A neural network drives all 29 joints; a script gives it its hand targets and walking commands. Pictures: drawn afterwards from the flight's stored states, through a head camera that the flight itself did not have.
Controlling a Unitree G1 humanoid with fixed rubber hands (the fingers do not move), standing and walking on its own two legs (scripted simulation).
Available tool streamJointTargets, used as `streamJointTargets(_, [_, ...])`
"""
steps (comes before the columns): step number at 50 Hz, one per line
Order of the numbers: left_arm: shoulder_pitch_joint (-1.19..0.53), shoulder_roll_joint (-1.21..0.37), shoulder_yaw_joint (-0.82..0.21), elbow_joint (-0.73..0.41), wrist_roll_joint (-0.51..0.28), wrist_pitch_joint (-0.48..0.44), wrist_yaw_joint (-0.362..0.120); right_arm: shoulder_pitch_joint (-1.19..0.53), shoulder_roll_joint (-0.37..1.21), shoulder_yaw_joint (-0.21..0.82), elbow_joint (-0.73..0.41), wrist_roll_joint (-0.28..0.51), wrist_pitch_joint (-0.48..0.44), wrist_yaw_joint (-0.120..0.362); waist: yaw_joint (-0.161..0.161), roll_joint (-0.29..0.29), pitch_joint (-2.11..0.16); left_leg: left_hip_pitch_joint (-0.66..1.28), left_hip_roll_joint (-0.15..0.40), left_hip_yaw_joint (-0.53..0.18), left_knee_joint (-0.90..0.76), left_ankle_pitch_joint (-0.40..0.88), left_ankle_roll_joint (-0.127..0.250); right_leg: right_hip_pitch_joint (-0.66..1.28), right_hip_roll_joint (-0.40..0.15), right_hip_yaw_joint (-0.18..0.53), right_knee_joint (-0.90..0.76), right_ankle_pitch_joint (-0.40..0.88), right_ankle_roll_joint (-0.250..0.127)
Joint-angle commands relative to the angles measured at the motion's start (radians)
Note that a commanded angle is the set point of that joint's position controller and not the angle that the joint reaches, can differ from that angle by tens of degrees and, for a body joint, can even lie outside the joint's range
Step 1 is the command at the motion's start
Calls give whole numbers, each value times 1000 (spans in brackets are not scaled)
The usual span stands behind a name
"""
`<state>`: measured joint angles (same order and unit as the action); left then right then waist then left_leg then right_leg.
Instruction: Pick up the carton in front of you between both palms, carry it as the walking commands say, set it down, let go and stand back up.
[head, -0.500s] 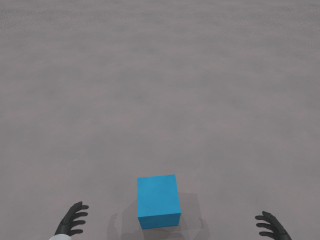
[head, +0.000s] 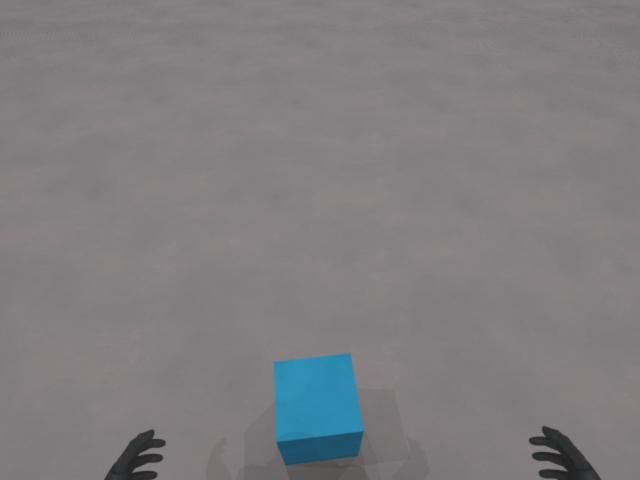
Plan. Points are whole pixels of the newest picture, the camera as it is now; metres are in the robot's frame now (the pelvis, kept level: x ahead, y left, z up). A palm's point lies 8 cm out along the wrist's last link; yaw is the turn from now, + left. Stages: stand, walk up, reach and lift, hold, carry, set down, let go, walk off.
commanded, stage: stand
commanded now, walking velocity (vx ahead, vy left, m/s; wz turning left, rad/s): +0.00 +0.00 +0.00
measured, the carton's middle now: (317, 410) +0.41 +0.05 -0.65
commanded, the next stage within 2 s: none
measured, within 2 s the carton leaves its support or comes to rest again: neither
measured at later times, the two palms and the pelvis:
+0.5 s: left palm out of the picture +0.08 +0.29 -0.09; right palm out of the picture +0.08 -0.31 -0.09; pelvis -0.03 -0.01 +0.01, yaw +0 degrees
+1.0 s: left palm out of the picture +0.06 +0.29 -0.10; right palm out of the picture +0.06 -0.32 -0.09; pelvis -0.03 -0.01 +0.01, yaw +1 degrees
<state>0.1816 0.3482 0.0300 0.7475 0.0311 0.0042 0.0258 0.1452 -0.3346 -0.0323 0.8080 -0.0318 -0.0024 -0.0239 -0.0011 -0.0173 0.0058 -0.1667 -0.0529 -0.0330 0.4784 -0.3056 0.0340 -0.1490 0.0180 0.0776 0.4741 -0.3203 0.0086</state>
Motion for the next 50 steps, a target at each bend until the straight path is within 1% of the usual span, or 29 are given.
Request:
streamJointTargets(1, [-20,144,29,-29,-3,-16,6,-34,-168,-35,-26,3,-13,-3,-1,5,-72,64,130,-97,-55,431,-22,12,-88,51,-45,368,-18])
streamJointTargets(11, [-34,163,26,30,-6,-24,1,-48,-177,-27,29,2,-17,3,-2,15,-18,35,129,-111,-110,263,-19,7,-98,81,-108,269,-25])
streamJointTargets(23, [-51,175,22,98,-9,-29,-7,-50,-191,-21,88,6,-21,7,-1,16,7,28,136,-124,-150,174,-17,6,-102,95,-157,197,-30])
streamJointTargets(32, [-62,186,17,142,-11,-29,-9,-49,-200,-17,127,11,-23,9,0,9,6,32,143,-130,-164,171,-14,12,-106,97,-176,186,-31])
streamJointTargets(50, [-84,204,7,201,-16,-29,-9,-56,-213,-10,175,18,-24,9,0,22,-8,54,153,-129,-172,245,-11,34,-113,89,-182,239,-32])
